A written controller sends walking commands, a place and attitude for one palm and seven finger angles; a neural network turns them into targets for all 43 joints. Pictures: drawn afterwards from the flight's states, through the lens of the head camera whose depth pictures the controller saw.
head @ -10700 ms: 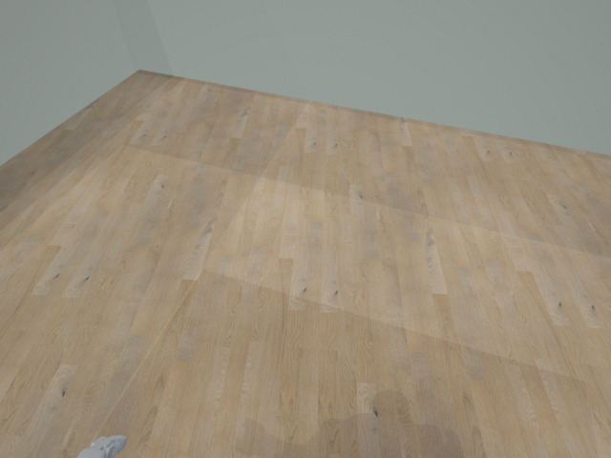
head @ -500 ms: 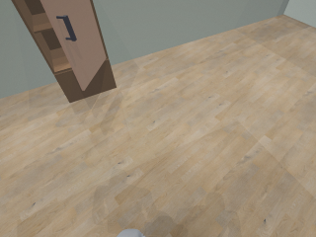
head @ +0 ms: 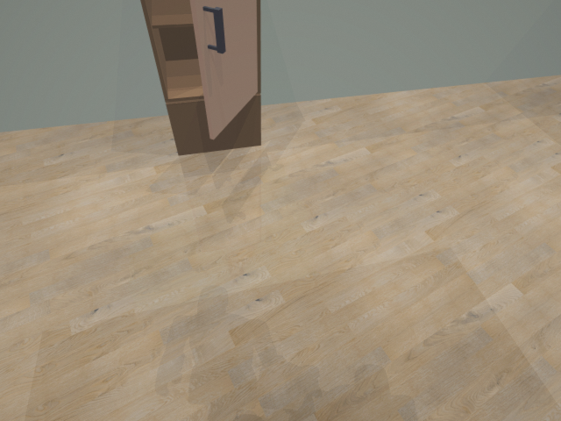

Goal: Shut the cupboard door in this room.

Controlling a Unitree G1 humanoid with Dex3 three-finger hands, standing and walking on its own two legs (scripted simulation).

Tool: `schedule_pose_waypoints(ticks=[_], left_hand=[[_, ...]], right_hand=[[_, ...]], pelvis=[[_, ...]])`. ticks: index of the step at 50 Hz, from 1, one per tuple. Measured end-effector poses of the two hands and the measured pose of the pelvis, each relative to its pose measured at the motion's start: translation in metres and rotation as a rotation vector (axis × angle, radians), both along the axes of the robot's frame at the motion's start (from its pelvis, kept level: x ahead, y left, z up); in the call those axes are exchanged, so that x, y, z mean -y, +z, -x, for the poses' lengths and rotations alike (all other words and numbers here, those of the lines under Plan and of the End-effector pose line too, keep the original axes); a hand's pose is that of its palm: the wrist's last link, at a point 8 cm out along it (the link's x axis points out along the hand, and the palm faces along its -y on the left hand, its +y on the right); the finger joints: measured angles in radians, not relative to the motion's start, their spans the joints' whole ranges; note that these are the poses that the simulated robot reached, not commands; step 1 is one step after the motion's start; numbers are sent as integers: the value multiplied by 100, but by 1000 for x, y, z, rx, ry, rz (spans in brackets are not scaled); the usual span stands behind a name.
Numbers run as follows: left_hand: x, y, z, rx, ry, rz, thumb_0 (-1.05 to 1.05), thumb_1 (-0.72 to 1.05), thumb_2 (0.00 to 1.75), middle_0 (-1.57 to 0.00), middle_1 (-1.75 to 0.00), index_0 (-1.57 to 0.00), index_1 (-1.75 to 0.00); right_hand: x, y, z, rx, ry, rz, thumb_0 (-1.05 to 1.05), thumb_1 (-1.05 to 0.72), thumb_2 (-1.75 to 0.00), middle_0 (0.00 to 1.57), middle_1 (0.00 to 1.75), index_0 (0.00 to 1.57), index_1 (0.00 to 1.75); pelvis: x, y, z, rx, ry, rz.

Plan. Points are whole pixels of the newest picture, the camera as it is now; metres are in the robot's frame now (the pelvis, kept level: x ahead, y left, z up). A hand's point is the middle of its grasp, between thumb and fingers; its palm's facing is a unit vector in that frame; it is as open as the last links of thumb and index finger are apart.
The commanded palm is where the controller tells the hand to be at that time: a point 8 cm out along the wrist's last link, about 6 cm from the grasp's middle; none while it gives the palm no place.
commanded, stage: stand and wait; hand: left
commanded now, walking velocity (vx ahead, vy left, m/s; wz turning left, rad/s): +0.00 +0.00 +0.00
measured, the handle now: (214, 30) +1.21 +0.31 +0.01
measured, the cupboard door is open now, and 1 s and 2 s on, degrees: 53 53 53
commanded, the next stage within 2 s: turn or walk to find it in 0.32 s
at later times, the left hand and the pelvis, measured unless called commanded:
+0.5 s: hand out of the picture -0.02 +0.13 -0.18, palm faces +0.09 -0.98 -0.18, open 7.3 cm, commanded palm none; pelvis -0.02 -0.04 -0.01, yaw +2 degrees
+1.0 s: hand out of the picture -0.04 +0.14 -0.18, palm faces +0.08 -0.98 -0.18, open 7.3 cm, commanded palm none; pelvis -0.03 -0.02 +0.00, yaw +1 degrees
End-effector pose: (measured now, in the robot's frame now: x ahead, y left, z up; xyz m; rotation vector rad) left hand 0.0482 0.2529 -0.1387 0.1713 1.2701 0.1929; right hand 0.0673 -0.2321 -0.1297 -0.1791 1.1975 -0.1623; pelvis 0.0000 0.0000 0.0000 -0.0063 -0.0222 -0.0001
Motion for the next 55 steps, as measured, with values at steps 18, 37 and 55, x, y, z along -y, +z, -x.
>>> schedule_pose_waypoints(ticks=[18,37,55], left_hand=[[70,-2,59,-73,22,19,0,93,89,-21,-30,-20,-30],[67,-11,87,-116,66,70,0,91,89,-20,-30,-20,-30],[64,-8,105,-149,57,76,0,91,89,-20,-30,-20,-30]], right_hand=[[34,-34,86,-202,-45,-69,1,-91,-90,20,30,20,30],[1,-25,110,-242,-24,-82,1,-91,-90,20,29,20,30],[-2,-21,109,-219,-30,-73,1,-91,-90,20,29,20,30]], pelvis=[[40,-6,13,16,20,-7],[28,-3,28,23,34,-9],[21,0,30,17,21,-12]])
